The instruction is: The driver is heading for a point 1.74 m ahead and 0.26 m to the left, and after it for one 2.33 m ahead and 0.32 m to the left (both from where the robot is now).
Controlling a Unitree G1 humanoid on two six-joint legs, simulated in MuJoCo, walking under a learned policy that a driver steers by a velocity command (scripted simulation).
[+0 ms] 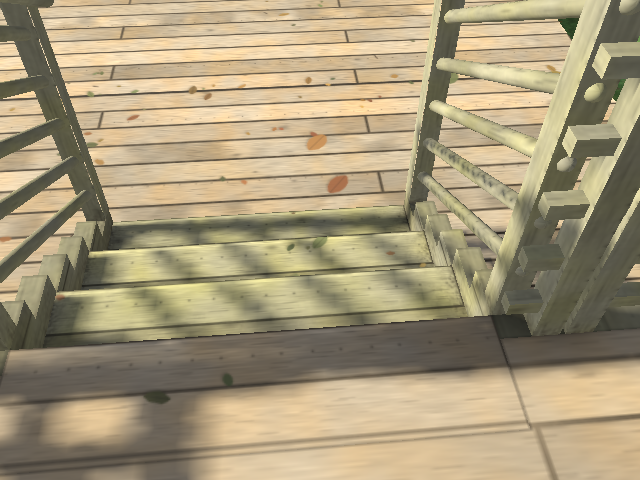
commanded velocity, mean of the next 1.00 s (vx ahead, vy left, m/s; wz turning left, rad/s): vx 0.13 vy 0.00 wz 0.00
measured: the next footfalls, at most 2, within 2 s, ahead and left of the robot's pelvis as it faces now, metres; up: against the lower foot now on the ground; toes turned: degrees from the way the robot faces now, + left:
right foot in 0.88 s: +0.13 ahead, -0.12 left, +0.00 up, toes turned -3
left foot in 1.34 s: +0.48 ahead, +0.03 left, +0.00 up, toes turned +5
